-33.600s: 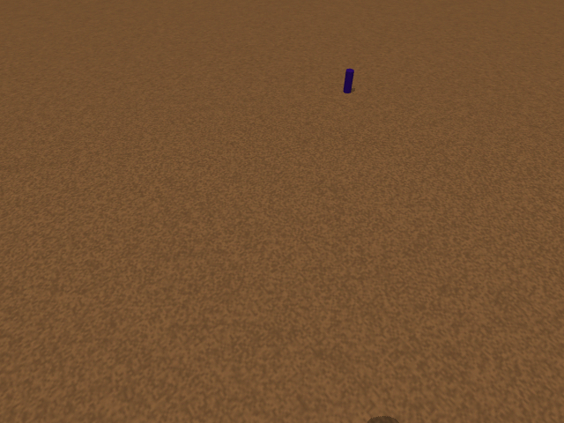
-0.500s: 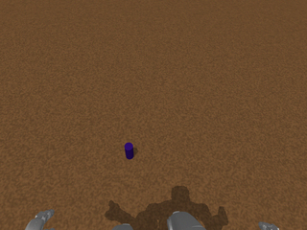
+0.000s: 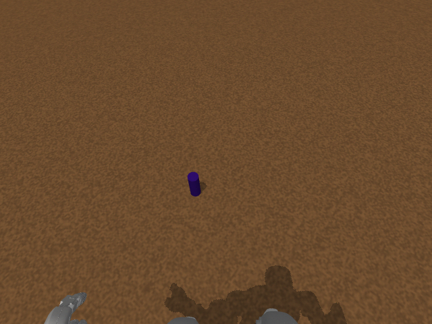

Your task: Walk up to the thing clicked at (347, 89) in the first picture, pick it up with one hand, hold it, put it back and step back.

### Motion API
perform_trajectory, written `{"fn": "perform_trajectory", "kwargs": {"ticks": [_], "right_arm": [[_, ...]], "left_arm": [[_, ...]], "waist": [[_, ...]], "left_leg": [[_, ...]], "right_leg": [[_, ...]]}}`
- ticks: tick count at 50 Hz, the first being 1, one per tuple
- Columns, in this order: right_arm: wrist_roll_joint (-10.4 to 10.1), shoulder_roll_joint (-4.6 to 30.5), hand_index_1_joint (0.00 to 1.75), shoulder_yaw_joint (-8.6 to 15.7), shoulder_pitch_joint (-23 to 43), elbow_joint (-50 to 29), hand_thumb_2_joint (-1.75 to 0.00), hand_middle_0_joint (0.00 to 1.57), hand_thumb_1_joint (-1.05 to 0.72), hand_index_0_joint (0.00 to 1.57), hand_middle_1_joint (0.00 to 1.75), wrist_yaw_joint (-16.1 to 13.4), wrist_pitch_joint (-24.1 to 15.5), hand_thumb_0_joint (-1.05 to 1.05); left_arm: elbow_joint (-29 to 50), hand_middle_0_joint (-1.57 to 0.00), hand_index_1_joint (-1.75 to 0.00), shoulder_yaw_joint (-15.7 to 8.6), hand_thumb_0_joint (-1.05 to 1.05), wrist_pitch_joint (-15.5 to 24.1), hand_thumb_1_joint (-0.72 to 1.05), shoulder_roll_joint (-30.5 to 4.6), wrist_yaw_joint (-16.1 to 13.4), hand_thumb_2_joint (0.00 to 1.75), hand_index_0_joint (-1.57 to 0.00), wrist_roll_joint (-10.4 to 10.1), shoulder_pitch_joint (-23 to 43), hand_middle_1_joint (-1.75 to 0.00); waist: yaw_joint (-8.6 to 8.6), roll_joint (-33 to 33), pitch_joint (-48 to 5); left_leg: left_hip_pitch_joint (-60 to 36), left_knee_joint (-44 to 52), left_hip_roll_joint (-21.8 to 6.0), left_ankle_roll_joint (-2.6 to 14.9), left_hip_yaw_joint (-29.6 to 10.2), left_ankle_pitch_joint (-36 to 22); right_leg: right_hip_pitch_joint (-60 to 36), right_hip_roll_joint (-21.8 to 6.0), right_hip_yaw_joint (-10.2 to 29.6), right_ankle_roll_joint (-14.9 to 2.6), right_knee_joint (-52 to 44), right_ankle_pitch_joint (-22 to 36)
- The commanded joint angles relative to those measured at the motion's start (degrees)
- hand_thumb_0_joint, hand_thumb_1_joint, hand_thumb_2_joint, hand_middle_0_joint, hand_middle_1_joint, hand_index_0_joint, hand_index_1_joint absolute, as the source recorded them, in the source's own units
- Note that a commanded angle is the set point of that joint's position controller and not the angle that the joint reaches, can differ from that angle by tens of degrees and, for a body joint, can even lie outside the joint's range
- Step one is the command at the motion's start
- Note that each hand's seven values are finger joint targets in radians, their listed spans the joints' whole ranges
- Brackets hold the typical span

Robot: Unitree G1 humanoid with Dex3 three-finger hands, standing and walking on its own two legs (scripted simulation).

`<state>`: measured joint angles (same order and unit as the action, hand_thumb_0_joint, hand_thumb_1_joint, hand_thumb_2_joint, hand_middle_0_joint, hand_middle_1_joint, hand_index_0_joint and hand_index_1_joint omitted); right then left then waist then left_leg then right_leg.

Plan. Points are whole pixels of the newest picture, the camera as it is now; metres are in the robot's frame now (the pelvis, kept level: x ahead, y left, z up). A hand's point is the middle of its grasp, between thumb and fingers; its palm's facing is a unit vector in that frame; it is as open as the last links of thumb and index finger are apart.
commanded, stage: step back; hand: left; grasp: from the side
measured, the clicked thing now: (194, 184) +0.77 +0.15 -0.68
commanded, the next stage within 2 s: stand in 1.60 s
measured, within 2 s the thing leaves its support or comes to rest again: neither
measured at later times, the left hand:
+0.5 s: hand out of the picture -0.12 +0.23 -0.14, palm faces -0.06 -0.91 -0.41, open 7.4 cm
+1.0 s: hand out of the picture -0.19 +0.23 -0.14, palm faces +0.04 -0.92 -0.38, open 7.4 cm
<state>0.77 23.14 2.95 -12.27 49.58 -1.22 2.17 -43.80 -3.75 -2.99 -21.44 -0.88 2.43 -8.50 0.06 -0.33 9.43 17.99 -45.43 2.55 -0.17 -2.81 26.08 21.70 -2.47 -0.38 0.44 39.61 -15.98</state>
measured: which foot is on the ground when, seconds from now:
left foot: up 0.00-0.00, down 0.02-0.40, up 0.42-0.68, down 0.70-1.00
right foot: down 0.00-0.04, up 0.06-0.36, down 0.38-1.00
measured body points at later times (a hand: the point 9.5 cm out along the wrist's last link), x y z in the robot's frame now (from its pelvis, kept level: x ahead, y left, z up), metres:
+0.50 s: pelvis -0.19 -0.04 +0.00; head -0.14 -0.05 +0.45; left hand -0.11 +0.28 -0.11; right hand -0.07 -0.37 -0.11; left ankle -0.10 +0.11 -0.66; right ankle -0.19 -0.16 -0.72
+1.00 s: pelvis -0.25 -0.04 +0.01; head -0.25 -0.04 +0.46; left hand -0.20 +0.28 -0.11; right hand -0.17 -0.34 -0.12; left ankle -0.25 +0.09 -0.71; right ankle -0.22 -0.16 -0.72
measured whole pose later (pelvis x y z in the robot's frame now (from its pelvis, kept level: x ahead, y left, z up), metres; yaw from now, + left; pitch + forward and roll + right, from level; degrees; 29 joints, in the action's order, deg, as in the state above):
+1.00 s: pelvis -0.25 -0.04 +0.01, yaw +2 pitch -3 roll -1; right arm 1.8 20.3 2.6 -12.4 56.4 0.9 0.6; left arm -56.8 -4.1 0.9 -21.4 0.9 2.5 -12.8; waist -0.6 -1.5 2.7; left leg 15.4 -41.0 -0.8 0.7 -3.6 25.6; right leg 14.3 0.9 -2.6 -1.4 33.4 -16.1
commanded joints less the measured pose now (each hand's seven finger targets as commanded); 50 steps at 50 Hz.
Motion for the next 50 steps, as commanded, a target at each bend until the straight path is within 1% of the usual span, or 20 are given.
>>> {"fn": "perform_trajectory", "kwargs": {"ticks": [1, 2, 3, 7, 14, 18, 19, 20, 21, 24, 30, 34, 35, 36, 37, 40, 45, 46, 48, 50], "right_arm": [[1.4, 11.7, 0.3, 4.1, -2.9, -3.1, -0.9, 0.2, -0.9, 0.2, 0.3, -0.7, -2.7, 0.0], [1.0, 19.3, 0.3, 5.3, 0.8, -4.6, -0.9, 0.2, -0.9, 0.2, 0.3, -0.2, -2.4, 0.0], [1.2, 21.6, 0.3, 5.8, 0.9, -5.3, -0.9, 0.2, -0.9, 0.2, 0.3, -0.2, -2.6, 0.0], [1.3, 14.1, 0.3, 3.6, 5.8, -5.3, -0.9, 0.2, -0.9, 0.2, 0.3, -1.3, -2.9, 0.0], [1.6, 14.4, 0.3, 3.9, 3.2, -6.1, -0.9, 0.2, -0.9, 0.2, 0.3, -1.0, -1.6, 0.0], [0.6, 14.0, 0.3, 3.5, 6.3, -6.9, -0.9, 0.2, -0.9, 0.2, 0.3, -0.3, 0.0, 0.0], [0.4, 10.9, 0.3, 2.6, 5.1, -7.2, -0.9, 0.2, -0.9, 0.2, 0.3, -0.3, 0.0, 0.0], [0.0, 8.1, 0.3, 2.3, 8.3, -9.2, -0.9, 0.2, -0.9, 0.2, 0.3, -1.0, -0.3, 0.0], [0.2, 10.8, 0.3, 3.7, 8.9, -8.9, -0.9, 0.2, -0.9, 0.2, 0.3, -1.6, 0.0, 0.0], [-0.4, 10.6, 0.3, 3.1, 3.4, -5.0, -0.9, 0.2, -0.9, 0.2, 0.3, -0.9, -0.4, 0.0], [1.3, 10.3, 0.3, 3.0, 5.2, -4.1, -0.9, 0.2, -0.9, 0.2, 0.3, 0.4, -1.6, 0.0], [1.2, 8.9, 0.3, 3.4, -1.7, 1.4, -0.9, 0.2, -0.9, 0.2, 0.3, 1.0, -2.9, 0.0], [1.7, 10.1, 0.3, 4.2, -3.9, 2.7, -0.9, 0.2, -0.9, 0.2, 0.3, 0.9, -3.5, 0.0], [2.0, 14.8, 0.3, 4.7, -1.8, 2.1, -0.9, 0.2, -0.9, 0.2, 0.3, 0.8, -3.8, 0.0], [1.5, 18.6, 0.3, 5.1, 1.1, 1.1, -0.9, 0.2, -0.9, 0.2, 0.3, 1.1, -3.8, 0.0], [1.9, 12.1, 0.3, 2.9, 5.3, 0.8, -0.9, 0.2, -0.9, 0.2, 0.3, 0.8, -5.2, 0.0], [1.3, 11.9, 0.3, 3.1, 5.3, 1.4, -0.9, 0.2, -0.9, 0.2, 0.3, 1.7, -3.5, 0.0], [0.9, 9.8, 0.3, 2.6, 4.7, 1.6, -0.9, 0.2, -0.9, 0.2, 0.3, 1.7, -3.1, 0.0], [0.6, 6.9, 0.3, 1.9, 5.8, 0.4, -0.9, 0.2, -0.9, 0.2, 0.3, 1.3, -3.0, 0.0], [0.7, 10.3, 0.3, 3.0, 3.3, 1.6, -0.9, 0.2, -0.9, 0.2, 0.3, 1.1, -3.3, 0.0]], "left_arm": [[5.0, -0.2, -0.3, -3.1, 0.0, -0.1, 0.9, -10.7, -0.4, 0.9, -0.2, -1.3, -0.3, -0.3], [6.1, -0.2, -0.3, -2.7, 0.0, 0.2, 0.9, -9.9, -0.6, 0.9, -0.2, -1.9, 0.7, -0.3], [5.4, -0.2, -0.3, -4.2, 0.0, 0.1, 0.9, -12.5, -1.2, 0.9, -0.2, -1.3, 5.1, -0.3], [1.7, -0.2, -0.3, -4.4, 0.0, -0.4, 0.9, -12.1, -0.7, 0.9, -0.2, -2.1, -1.3, -0.3], [1.1, -0.2, -0.3, -3.8, 0.0, 0.4, 0.9, -10.8, 0.3, 0.9, -0.2, -1.4, -2.0, -0.3], [-4.5, -0.2, -0.3, -4.3, 0.0, 1.0, 0.9, -11.4, 0.6, 0.9, -0.2, -0.8, -10.5, -0.3], [-3.9, -0.2, -0.3, -5.2, 0.0, 1.2, 0.9, -14.1, 0.5, 0.9, -0.2, 0.2, -10.2, -0.3], [-1.7, -0.2, -0.3, -6.9, 0.0, 1.0, 0.9, -21.6, 0.6, 0.9, -0.2, 0.3, -6.8, -0.3], [0.7, -0.2, -0.3, -6.9, 0.0, 1.2, 0.9, -24.2, 0.2, 0.9, -0.2, 0.4, -2.1, -0.3], [1.3, -0.2, -0.3, -4.6, 0.0, 2.4, 0.9, -15.9, -0.6, 0.9, -0.2, 0.6, 5.3, -0.3], [-0.8, -0.2, -0.3, -5.2, 0.0, 3.5, 0.9, -16.7, -0.4, 0.9, -0.2, 0.9, -3.4, -0.3], [-1.5, -0.2, -0.3, -3.8, 0.0, 2.8, 0.9, -15.5, 0.4, 0.9, -0.2, -0.2, -1.4, -0.3], [-1.8, -0.2, -0.3, -2.8, 0.0, 2.6, 0.9, -12.3, 0.5, 0.9, -0.2, -0.2, -2.7, -0.3], [-1.4, -0.2, -0.3, -1.6, 0.0, 3.0, 0.9, -8.5, 0.8, 0.9, -0.2, -1.3, -0.7, -0.3], [-2.6, -0.2, -0.3, -3.6, 0.0, 3.2, 0.9, -14.1, 0.3, 0.9, -0.2, -1.0, 3.6, -0.3], [-5.1, -0.2, -0.3, -3.0, 0.0, 4.0, 0.9, -11.6, 1.4, 0.9, -0.2, -1.6, 0.6, -0.3], [-9.1, -0.2, -0.3, -3.2, 0.0, 5.0, 0.9, -10.4, 1.4, 0.9, -0.2, -0.7, -3.2, -0.3], [-9.9, -0.2, -0.3, -3.5, 0.0, 5.4, 0.9, -10.5, 1.0, 0.9, -0.2, -0.5, -4.4, -0.3], [-10.5, -0.2, -0.3, -4.6, 0.0, 5.9, 0.9, -17.2, 0.4, 0.9, -0.2, 0.1, -6.7, -0.3], [-7.9, -0.2, -0.3, -4.9, 0.0, 6.5, 0.9, -18.4, 0.4, 0.9, -0.2, 0.0, -1.4, -0.3]], "waist": [[-1.11, 1.4, -14.1], [-1.09, -11.7, -12.6], [2.84, -12.6, -11.1], [-2.01, -5.5, -9.6], [1.04, -10.8, -12.6], [-2.17, -10.0, -14.4], [-1.79, -2.7, -12.3], [-4.13, 15.7, -9.1], [-4.55, 15.5, -4.5], [1.48, 5.7, -5.4], [-4.66, 10.7, -8.2], [-0.31, 9.7, -9.4], [0.37, 3.0, -10.8], [0.69, -11.6, -10.3], [2.24, -8.9, -4.9], [-1.09, -4.3, -3.5], [-1.64, -7.8, -5.2], [-2.8, -5.3, -6.3], [-4.08, 8.6, -6.3], [-2.31, 4.0, -1.7]], "left_leg": [[-9.5, 23.9, -8.1, 3.39, -8.1, -21.2], [-7.3, 25.2, -21.7, 12.11, -24.0, -28.3], [1.1, 27.1, -27.2, 19.12, -32.4, -29.6], [-1.7, 20.4, -17.7, 13.28, -13.4, -34.4], [-11.0, 18.7, -17.8, 13.95, -11.7, -29.1], [1.5, 13.8, -12.5, 7.36, -5.8, -17.4], [10.4, 7.2, -7.9, 4.3, -4.0, -8.2], [16.5, -6.8, 3.4, 0.61, -1.2, 6.6], [11.8, -18.5, 0.4, -0.99, -6.4, 9.3], [10.9, -23.9, 3.2, -0.11, -6.8, 0.8], [11.7, -3.6, -1.4, -1.0, -1.1, 4.4], [-10.0, 23.3, -0.2, 1.53, 3.8, -3.8], [-17.2, 26.0, -3.1, 2.71, -2.9, -2.4], [-15.0, 32.2, -16.2, 8.38, -26.1, 15.5], [0.4, 35.2, -22.8, 14.85, -32.1, 23.8], [-2.3, 29.6, -14.7, 10.02, -17.0, 5.1], [4.6, 25.2, -11.4, 6.96, -9.3, 7.9], [6.5, 20.1, -10.2, 5.4, -7.3, 4.1], [15.5, 2.1, -0.4, 1.91, -0.5, 6.1], [12.3, -7.0, -4.0, 1.11, -5.1, 4.8]], "right_leg": [[-3.9, -4.3, 8.3, -5.22, 4.5, 11.0], [5.0, 5.8, 1.2, -2.1, 12.7, -10.6], [2.7, 5.9, 8.2, -1.28, 24.8, -22.0], [5.7, 7.3, 12.1, -1.78, 35.4, -13.5], [1.6, 3.4, 4.7, 0.67, 9.0, -14.5], [-14.1, 4.0, -0.8, -2.55, -14.0, -2.3], [-15.5, -1.9, 9.9, -4.31, -16.0, -6.6], [-5.2, -16.4, 28.3, -12.35, -22.8, -8.5], [9.1, -24.5, 36.9, -18.82, -27.4, -11.6], [2.8, -12.2, 14.6, -11.96, -15.6, 8.1], [-12.6, -12.4, 17.7, -12.02, -16.8, -14.2], [-2.1, -10.2, 12.0, -8.59, -13.2, -13.5], [3.9, -7.6, 8.7, -6.33, -5.9, -13.9], [12.6, 0.4, 1.2, -1.56, 3.6, -15.2], [7.0, -0.9, 2.8, -1.19, 10.0, -17.1], [3.8, -0.8, 3.4, -1.83, 6.8, -9.5], [-13.4, 4.0, -3.2, -1.88, -11.6, -4.1], [-18.6, 3.7, -1.5, -2.59, -15.7, -3.4], [-18.0, -12.9, 25.7, -9.61, -26.2, -24.9], [-8.1, -20.4, 30.9, -15.19, -28.2, -26.5]]}}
